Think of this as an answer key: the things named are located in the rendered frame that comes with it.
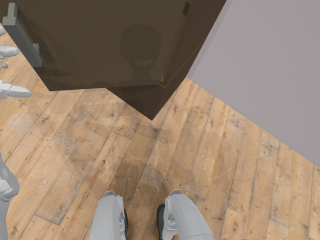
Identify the robot left hand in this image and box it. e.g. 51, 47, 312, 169
0, 26, 32, 100

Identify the cupboard door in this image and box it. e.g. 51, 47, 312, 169
0, 0, 187, 92

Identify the robot right shin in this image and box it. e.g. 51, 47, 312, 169
162, 189, 181, 240

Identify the left robot upper arm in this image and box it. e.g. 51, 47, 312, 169
0, 160, 20, 240

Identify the handle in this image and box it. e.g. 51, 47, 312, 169
2, 2, 42, 68

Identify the robot right foot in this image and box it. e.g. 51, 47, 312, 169
156, 204, 172, 240

